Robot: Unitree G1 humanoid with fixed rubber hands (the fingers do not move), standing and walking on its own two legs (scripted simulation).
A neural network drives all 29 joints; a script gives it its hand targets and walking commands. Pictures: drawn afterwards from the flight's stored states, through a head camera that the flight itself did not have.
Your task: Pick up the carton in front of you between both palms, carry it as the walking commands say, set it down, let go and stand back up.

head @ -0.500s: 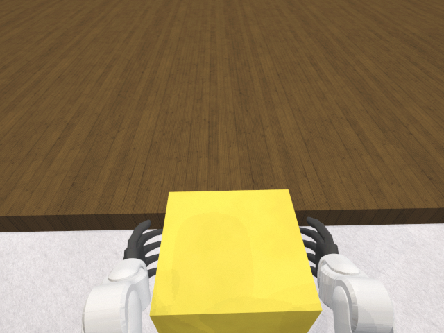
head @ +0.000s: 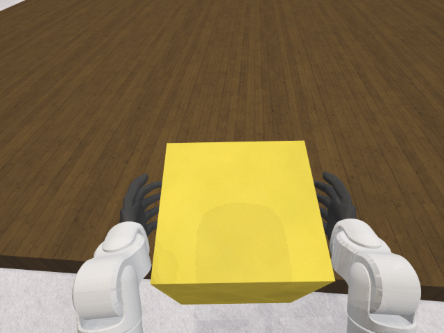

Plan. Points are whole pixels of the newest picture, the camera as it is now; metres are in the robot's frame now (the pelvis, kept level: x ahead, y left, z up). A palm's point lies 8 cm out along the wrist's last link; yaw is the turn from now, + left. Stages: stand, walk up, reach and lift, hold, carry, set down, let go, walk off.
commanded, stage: carry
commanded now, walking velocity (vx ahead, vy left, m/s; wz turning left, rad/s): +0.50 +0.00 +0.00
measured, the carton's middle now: (235, 232) +0.30 +0.00 +0.07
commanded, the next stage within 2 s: none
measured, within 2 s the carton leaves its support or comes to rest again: neither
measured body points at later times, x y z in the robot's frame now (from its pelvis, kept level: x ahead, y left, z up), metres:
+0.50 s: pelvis +0.31 +0.02 +0.00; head +0.36 +0.03 +0.45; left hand +0.71 +0.14 +0.14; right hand +0.68 -0.16 +0.15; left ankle +0.38 +0.08 -0.71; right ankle +0.16 -0.08 -0.59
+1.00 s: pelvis +0.66 -0.05 +0.11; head +0.73 -0.02 +0.56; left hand +1.00 +0.16 +0.21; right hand +1.04 -0.15 +0.22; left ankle +0.53 +0.07 -0.42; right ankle +0.72 -0.10 -0.57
